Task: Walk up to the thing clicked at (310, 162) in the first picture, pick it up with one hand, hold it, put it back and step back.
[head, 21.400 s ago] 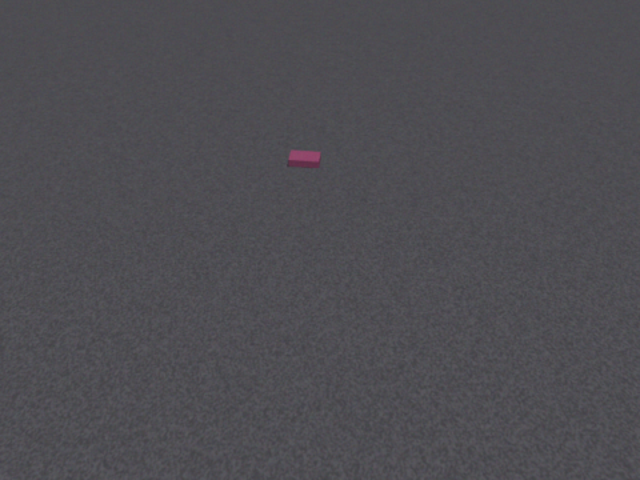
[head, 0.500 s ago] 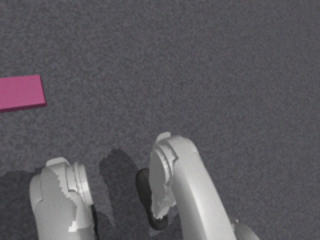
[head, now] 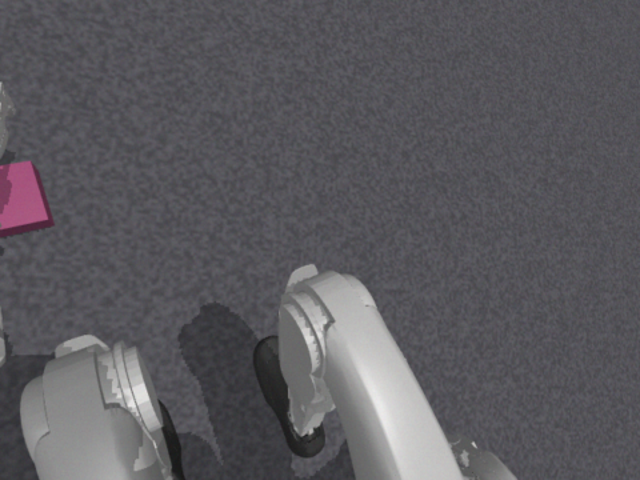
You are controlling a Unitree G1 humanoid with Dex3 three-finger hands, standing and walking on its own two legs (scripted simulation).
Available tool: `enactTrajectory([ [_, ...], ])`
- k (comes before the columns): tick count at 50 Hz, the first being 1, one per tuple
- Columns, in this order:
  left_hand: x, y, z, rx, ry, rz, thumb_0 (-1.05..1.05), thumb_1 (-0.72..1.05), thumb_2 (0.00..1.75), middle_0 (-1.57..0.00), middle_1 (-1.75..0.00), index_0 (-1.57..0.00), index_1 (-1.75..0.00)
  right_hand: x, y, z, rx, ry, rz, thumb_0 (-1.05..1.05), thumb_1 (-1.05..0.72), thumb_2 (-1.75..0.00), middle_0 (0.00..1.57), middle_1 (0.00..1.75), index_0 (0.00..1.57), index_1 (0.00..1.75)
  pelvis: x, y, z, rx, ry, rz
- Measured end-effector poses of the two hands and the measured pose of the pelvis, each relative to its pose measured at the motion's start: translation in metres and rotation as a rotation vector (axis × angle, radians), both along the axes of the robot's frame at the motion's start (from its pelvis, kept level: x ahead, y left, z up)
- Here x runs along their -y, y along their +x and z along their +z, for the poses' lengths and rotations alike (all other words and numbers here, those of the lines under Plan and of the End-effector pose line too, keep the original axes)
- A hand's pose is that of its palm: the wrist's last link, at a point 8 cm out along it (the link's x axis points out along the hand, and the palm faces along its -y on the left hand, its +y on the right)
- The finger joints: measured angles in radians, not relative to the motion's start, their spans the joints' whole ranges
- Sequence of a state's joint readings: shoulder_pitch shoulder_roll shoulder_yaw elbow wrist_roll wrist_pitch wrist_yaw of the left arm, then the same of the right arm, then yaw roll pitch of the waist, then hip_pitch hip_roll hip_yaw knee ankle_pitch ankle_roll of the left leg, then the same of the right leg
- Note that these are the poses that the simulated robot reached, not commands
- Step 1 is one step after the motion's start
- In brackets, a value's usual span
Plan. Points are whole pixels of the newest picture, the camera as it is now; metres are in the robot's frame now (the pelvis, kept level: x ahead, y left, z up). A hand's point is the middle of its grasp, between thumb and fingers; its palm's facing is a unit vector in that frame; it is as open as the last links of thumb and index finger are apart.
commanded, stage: approach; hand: left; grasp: from above
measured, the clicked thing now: out of the picture +0.51 +0.30 -0.31
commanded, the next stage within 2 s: close in in 0.34 s
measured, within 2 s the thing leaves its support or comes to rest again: neither
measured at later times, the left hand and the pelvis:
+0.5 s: hand out of the picture +0.47 +0.33 -0.20, palm faces -0.52 -0.08 -0.85, open 14.1 cm; pelvis +0.00 +0.00 +0.00, yaw +0 degrees
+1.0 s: hand out of the picture +0.49 +0.30 -0.24, palm faces -0.48 -0.07 -0.88, open 14.1 cm; pelvis -0.01 +0.00 -0.01, yaw -1 degrees
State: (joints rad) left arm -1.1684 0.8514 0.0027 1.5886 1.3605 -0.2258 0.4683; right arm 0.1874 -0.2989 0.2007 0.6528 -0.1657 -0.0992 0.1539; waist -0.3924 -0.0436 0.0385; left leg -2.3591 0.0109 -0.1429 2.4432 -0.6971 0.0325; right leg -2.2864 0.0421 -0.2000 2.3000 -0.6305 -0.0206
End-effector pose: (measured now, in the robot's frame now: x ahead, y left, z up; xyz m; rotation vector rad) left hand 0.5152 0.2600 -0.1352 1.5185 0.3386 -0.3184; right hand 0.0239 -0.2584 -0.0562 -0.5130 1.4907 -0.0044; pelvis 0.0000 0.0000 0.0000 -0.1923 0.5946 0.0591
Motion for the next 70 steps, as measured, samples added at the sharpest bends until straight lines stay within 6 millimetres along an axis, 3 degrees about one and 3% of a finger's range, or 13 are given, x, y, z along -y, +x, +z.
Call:
enactTrajectory([
  [4, 0.006, 0.006, 0.0, 0.028, 0.022, 0.039, 0.0, -0.53, 1.01, -0.09, -1.04, -0.1, -1.04, -0.003, -0.013, -0.001, -0.019, 0.023, -0.032, 0.0, -0.91, -0.89, 0.2, 0.3, 0.2, 0.3, 0.001, 0.0, 0.0, -0.007, 0.007, -0.007],
  [7, -0.001, 0.006, 0.002, 0.029, 0.044, 0.093, 0.0, -0.53, 1.0, -0.09, -1.03, -0.1, -1.03, -0.006, -0.019, -0.004, -0.029, 0.048, -0.045, 0.0, -0.91, -0.89, 0.2, 0.3, 0.2, 0.3, 0.002, 0.0, 0.0, -0.007, 0.013, -0.01],
  [11, -0.024, -0.003, 0.003, -0.018, 0.075, 0.17, 0.0, -0.53, 1.0, -0.09, -1.02, -0.1, -1.02, -0.008, -0.018, -0.01, -0.029, 0.072, -0.049, 0.0, -0.91, -0.89, 0.2, 0.3, 0.2, 0.3, 0.002, -0.001, 0.0, -0.002, 0.016, -0.01],
  [17, -0.073, -0.029, 0.0, -0.134, 0.082, 0.257, 0.0, -0.55, 1.01, -0.09, -1.02, -0.09, -1.03, -0.002, -0.001, -0.014, -0.017, 0.051, 0.004, 0.0, -0.91, -0.89, 0.2, 0.3, 0.2, 0.3, 0.001, -0.004, -0.001, 0.019, 0.01, 0.0],
  [21, -0.085, -0.037, -0.004, -0.172, 0.039, 0.189, 0.0, -0.56, 1.01, -0.09, -1.04, -0.09, -1.04, 0.003, 0.012, -0.012, -0.041, 0.014, 0.064, 0.0, -0.92, -0.89, 0.2, 0.3, 0.2, 0.3, -0.001, -0.005, -0.001, 0.025, -0.001, 0.008],
  [28, -0.06, -0.029, -0.001, -0.073, -0.055, -0.004, 0.0, -0.55, 1.01, -0.09, -1.05, -0.1, -1.05, 0.008, 0.037, 0.007, -0.04, -0.067, 0.126, 0.0, -0.92, -0.9, 0.2, 0.3, 0.2, 0.3, -0.006, -0.001, 0.003, 0.031, -0.031, 0.018],
  [34, -0.044, -0.027, -0.006, -0.03, -0.053, -0.022, 0.0, -0.53, 1.01, -0.09, -1.03, -0.1, -1.03, 0.006, 0.046, 0.018, 0.033, -0.083, 0.123, 0.0, -0.91, -0.89, 0.2, 0.3, 0.2, 0.3, -0.009, -0.001, 0.004, 0.031, -0.045, 0.016],
  [42, -0.04, -0.027, -0.018, -0.033, 0.028, 0.06, 0.0, -0.51, 1.0, -0.09, -0.99, -0.1, -0.99, -0.004, 0.018, 0.006, 0.031, -0.006, 0.097, 0.0, -0.9, -0.89, 0.2, 0.3, 0.2, 0.3, -0.005, -0.006, -0.003, 0.03, -0.019, 0.006],
  [53, -0.036, -0.017, -0.055, -0.096, 0.02, 0.148, 0.0, -0.52, 0.99, -0.09, -1.0, -0.08, -1.01, -0.016, -0.029, -0.001, -0.087, 0.041, 0.037, 0.0, -0.91, -0.9, 0.2, 0.3, 0.2, 0.3, -0.001, -0.004, -0.012, 0.043, -0.013, -0.014],
  [60, -0.038, -0.014, -0.066, -0.085, -0.005, 0.131, 0.0, -0.53, 1.0, -0.08, -0.99, -0.08, -1.0, -0.013, -0.03, 0.009, -0.124, 0.017, 0.06, 0.0, -0.91, -0.9, 0.2, 0.3, 0.2, 0.3, -0.001, -0.001, -0.012, 0.057, -0.03, -0.02],
  [70, -0.047, -0.026, -0.068, -0.084, -0.02, 0.105, 0.0, -0.55, 1.03, -0.09, -0.96, -0.07, -0.98, -0.006, -0.007, 0.016, -0.088, -0.022, 0.134, 0.0, -0.9, -0.9, 0.2, 0.3, 0.2, 0.3, -0.004, -0.001, -0.01, 0.071, -0.054, -0.024],
])
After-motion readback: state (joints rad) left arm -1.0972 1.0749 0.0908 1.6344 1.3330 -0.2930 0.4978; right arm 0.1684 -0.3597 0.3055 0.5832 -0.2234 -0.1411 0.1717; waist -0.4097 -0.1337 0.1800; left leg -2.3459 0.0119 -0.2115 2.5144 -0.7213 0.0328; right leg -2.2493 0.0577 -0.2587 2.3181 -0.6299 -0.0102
